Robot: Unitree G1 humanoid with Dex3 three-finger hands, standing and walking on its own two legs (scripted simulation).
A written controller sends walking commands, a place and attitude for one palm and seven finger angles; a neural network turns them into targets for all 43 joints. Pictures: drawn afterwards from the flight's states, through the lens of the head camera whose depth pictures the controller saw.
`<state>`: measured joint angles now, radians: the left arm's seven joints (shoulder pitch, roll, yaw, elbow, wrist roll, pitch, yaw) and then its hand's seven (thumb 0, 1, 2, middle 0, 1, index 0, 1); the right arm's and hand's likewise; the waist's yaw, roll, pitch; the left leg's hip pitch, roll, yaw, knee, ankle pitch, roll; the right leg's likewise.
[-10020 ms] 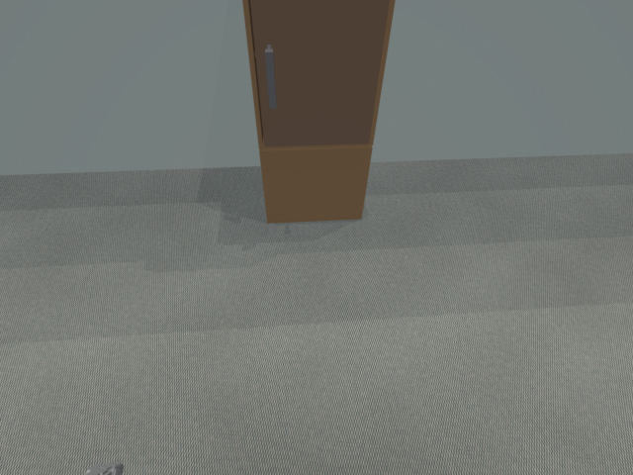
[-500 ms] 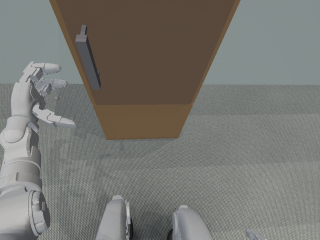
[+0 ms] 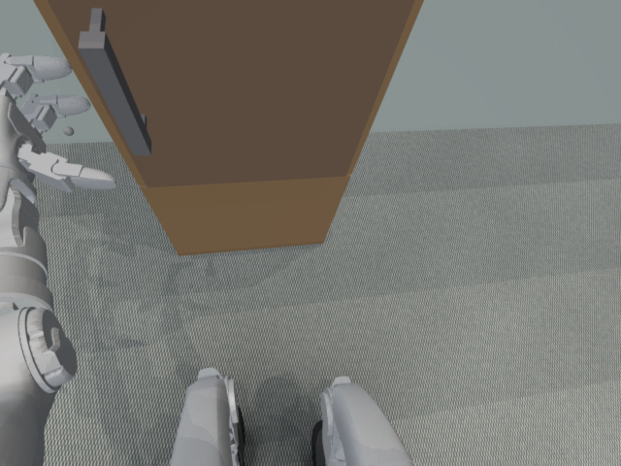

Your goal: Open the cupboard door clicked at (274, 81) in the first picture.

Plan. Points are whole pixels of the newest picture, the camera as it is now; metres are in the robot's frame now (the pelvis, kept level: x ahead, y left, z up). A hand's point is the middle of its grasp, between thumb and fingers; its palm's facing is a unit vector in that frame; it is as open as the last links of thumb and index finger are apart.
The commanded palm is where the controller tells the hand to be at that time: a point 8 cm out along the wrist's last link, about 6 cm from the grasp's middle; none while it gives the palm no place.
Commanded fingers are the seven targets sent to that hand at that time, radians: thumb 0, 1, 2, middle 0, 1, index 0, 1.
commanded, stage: move the hooked fingers beside the handle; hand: left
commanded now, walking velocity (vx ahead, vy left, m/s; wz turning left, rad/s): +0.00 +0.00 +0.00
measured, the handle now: (122, 90) +0.56 +0.21 +0.06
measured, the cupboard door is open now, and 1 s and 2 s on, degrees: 0 0 0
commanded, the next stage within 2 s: slide the fingers in behind the handle in 0.72 s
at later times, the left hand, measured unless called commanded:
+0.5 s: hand (66, 140) +0.49 +0.26 +0.06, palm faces +0.08 -1.00 -0.03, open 14.0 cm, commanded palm +0.47 +0.29 +0.05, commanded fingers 0.00 -0.50 0.30 -0.30 -1.20 -0.30 -1.20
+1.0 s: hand (73, 138) +0.49 +0.25 +0.05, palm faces +0.09 -1.00 -0.02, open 14.0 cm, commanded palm +0.47 +0.28 +0.06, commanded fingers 0.00 -0.50 0.30 -0.30 -1.20 -0.30 -1.20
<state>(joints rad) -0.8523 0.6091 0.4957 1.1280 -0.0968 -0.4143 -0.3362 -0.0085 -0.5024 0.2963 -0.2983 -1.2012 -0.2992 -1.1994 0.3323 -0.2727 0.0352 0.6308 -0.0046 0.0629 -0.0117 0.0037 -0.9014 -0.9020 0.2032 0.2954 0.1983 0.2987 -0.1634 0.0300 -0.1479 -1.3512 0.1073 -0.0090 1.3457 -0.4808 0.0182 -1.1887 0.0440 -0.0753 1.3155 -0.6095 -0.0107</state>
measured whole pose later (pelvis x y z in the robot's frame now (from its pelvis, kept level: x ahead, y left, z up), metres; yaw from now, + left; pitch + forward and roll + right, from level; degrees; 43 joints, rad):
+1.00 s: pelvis +0.00 +0.00 +0.00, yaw +0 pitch +27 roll -5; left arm -0.82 0.57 0.46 1.11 -0.11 -0.44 -0.31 -0.01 -0.50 0.30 -0.30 -1.20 -0.30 -1.20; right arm 0.33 -0.26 0.03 0.63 0.00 0.08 0.00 0.00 -0.90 -0.90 0.20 0.30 0.20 0.30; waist -0.15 0.03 -0.15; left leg -1.33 0.10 -0.01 1.33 -0.48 0.02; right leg -1.16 0.04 -0.07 1.30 -0.61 -0.01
